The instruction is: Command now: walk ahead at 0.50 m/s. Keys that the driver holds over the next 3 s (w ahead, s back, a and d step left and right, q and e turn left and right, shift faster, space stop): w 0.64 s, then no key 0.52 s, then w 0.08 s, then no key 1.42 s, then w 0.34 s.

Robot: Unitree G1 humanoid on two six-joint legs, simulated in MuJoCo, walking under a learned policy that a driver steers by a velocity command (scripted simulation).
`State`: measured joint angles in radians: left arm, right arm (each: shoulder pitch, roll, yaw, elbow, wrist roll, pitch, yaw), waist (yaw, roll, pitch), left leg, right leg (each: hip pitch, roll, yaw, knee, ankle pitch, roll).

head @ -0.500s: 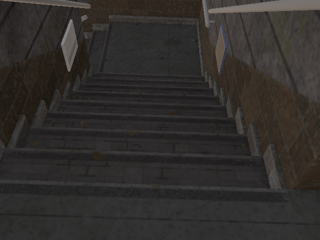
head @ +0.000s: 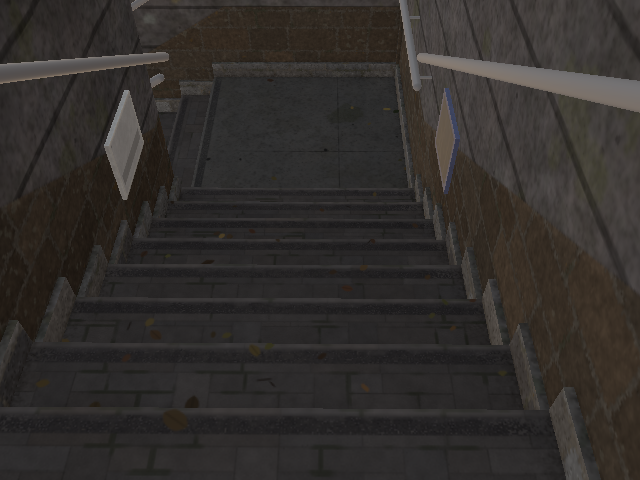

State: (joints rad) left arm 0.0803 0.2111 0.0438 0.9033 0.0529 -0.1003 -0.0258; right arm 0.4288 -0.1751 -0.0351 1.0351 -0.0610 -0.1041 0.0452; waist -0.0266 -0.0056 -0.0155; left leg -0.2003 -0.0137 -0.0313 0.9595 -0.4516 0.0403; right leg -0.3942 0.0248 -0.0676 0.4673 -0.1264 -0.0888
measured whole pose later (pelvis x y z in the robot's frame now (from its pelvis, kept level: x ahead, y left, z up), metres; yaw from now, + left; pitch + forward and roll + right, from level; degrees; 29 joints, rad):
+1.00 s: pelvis +0.42 +0.05 -0.08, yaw +2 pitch +4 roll +4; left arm 0.15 0.18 0.01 0.97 0.08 -0.05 -0.07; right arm 0.64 -0.05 0.03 1.11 -0.04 -0.10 -0.01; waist -0.13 -0.06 -0.06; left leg -0.38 -0.10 0.09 1.04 -0.73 0.07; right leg -0.55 -0.10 0.02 0.44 0.37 0.02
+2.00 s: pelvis +0.57 +0.06 -0.17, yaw -4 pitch -1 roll +1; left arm 0.30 0.18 0.01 1.15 0.06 -0.12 -0.01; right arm 0.36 -0.09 -0.08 1.04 -0.02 -0.10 0.01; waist 0.02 -0.08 -0.05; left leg -0.47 0.09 0.17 1.31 -0.03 -0.11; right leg -0.18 -0.08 -0.08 0.48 -0.27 0.00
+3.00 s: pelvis +0.66 +0.07 -0.20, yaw +0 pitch +1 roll -1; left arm 0.53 0.11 0.06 1.15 0.09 -0.14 0.02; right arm 0.30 -0.15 -0.10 1.04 -0.06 -0.09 0.00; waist 0.05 0.01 -0.03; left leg -0.49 0.00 -0.01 1.10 -0.52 0.15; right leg -0.14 -0.06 -0.09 0.66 -0.54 0.00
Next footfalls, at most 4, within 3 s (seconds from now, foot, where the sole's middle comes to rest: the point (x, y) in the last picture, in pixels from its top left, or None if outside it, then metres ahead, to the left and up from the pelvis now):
0.44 left None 0.35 0.13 -0.77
1.08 right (357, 467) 0.59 -0.07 -0.95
1.30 left None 0.50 0.16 -0.81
2.10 left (247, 451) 0.63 0.19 -0.95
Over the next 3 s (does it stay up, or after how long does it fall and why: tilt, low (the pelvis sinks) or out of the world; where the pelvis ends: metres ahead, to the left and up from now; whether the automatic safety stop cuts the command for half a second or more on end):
stays up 0.66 0.07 -0.20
